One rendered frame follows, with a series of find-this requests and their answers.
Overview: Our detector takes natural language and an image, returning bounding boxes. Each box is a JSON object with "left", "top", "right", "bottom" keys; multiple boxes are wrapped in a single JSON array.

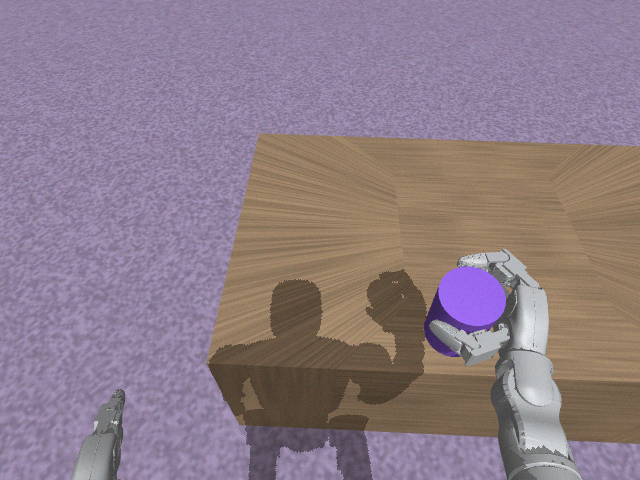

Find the right robot hand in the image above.
[{"left": 429, "top": 248, "right": 549, "bottom": 366}]

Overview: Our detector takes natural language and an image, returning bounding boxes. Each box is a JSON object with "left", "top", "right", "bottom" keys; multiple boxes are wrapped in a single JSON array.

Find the left robot hand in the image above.
[{"left": 71, "top": 389, "right": 125, "bottom": 480}]

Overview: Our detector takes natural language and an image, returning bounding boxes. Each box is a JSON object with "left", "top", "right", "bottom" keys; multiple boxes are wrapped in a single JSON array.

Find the can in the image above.
[{"left": 424, "top": 267, "right": 506, "bottom": 357}]

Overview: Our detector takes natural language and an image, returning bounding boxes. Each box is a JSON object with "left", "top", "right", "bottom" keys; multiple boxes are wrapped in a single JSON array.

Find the right robot arm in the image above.
[{"left": 491, "top": 349, "right": 582, "bottom": 480}]

